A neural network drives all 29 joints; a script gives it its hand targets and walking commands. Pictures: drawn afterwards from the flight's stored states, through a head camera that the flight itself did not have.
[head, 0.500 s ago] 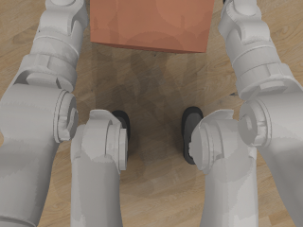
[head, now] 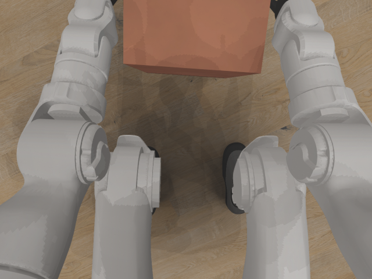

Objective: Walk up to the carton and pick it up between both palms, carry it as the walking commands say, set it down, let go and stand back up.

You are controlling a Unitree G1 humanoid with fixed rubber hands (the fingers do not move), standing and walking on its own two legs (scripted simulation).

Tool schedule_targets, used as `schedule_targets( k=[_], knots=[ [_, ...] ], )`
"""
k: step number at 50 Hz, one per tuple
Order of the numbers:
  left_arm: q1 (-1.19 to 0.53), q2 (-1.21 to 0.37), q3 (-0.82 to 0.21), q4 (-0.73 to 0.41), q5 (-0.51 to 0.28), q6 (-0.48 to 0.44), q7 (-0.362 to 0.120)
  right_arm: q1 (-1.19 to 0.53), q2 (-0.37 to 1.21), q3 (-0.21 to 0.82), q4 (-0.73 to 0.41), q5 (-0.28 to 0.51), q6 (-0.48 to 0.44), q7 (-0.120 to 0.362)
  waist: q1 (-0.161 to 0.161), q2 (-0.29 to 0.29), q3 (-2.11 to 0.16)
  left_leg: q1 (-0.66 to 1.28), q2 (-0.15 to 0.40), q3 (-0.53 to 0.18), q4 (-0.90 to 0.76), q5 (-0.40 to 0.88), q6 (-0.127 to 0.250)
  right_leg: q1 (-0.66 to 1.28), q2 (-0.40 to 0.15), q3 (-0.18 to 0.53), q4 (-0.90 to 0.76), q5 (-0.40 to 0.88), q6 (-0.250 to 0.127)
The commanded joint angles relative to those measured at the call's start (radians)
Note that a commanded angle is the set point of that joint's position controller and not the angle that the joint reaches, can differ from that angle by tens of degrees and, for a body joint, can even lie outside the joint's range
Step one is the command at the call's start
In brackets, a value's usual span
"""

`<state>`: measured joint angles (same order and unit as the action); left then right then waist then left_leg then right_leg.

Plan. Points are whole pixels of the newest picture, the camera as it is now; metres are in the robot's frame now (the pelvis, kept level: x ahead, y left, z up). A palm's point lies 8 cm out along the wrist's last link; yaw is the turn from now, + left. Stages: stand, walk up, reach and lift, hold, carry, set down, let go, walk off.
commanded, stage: reach and lift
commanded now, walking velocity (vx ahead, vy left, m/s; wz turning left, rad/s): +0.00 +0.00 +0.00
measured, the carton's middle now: (192, 15) +0.53 +0.01 -0.24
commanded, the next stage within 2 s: none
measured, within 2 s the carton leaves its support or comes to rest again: leaves its support in 0.26 s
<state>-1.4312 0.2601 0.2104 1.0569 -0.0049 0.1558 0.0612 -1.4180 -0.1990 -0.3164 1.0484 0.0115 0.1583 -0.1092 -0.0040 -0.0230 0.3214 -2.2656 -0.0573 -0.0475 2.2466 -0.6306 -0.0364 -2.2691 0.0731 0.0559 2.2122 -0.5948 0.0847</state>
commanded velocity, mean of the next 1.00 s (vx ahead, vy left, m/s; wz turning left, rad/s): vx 0.00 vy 0.00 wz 0.00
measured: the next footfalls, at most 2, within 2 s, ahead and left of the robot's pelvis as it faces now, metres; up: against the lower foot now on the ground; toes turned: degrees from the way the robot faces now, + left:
none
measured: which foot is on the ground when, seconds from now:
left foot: down 0.00-1.00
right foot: down 0.00-1.00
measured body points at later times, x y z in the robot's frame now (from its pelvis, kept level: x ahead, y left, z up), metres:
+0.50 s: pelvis +0.00 +0.00 +0.01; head +0.35 +0.02 +0.29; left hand +0.55 +0.16 -0.13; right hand +0.55 -0.14 -0.13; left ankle +0.10 +0.12 -0.33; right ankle +0.11 -0.14 -0.33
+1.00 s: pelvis +0.00 +0.00 +0.06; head +0.34 +0.02 +0.35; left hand +0.55 +0.16 -0.08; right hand +0.54 -0.14 -0.07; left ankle +0.10 +0.12 -0.33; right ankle +0.11 -0.14 -0.33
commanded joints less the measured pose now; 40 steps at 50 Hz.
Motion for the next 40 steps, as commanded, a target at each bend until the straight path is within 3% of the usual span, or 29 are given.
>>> schedule_targets(
  k=[1,5,14,19,26,40],
  knots=[
    [-0.487,-0.929,-0.279,-0.141,-0.057,-0.004,-0.263,-0.478,0.935,0.286,-0.149,0.075,-0.017,0.260,-0.002,0.054,-1.060,0.485,-0.072,0.103,-0.186,0.419,0.020,0.478,0.074,-0.148,-0.126,0.378,-0.057],
    [-0.479,-0.941,-0.287,-0.156,-0.051,0.000,-0.261,-0.487,0.943,0.300,-0.168,0.087,-0.018,0.257,0.001,0.055,-1.075,0.493,-0.071,0.101,-0.187,0.429,0.020,0.471,0.075,-0.149,-0.124,0.384,-0.057],
    [-0.583,-0.993,-0.370,-0.295,-0.102,0.002,-0.229,-0.582,1.009,0.385,-0.292,0.137,-0.004,0.233,0.007,0.059,-1.375,0.645,-0.077,0.114,-0.196,0.517,0.012,0.586,0.081,-0.165,-0.134,0.458,-0.047],
    [-0.608,-1.004,-0.358,-0.317,-0.085,0.020,-0.223,-0.583,1.035,0.374,-0.291,0.099,0.034,0.224,0.006,0.051,-1.429,0.647,-0.077,0.131,-0.226,0.452,0.012,0.608,0.081,-0.171,-0.169,0.401,-0.042],
    [-0.565,-1.060,-0.304,-0.263,-0.043,0.069,-0.239,-0.607,1.055,0.353,-0.322,0.051,0.075,0.221,-0.007,0.041,-1.449,0.607,-0.079,0.144,-0.275,0.380,0.014,0.635,0.081,-0.178,-0.230,0.341,-0.040],
    [-0.513,-1.103,-0.264,-0.282,0.022,0.119,-0.246,-0.548,1.110,0.327,-0.329,-0.008,0.127,0.244,-0.001,0.049,-1.465,0.635,-0.089,0.142,-0.362,0.407,0.008,0.625,0.090,-0.181,-0.314,0.354,-0.040]
  ],
)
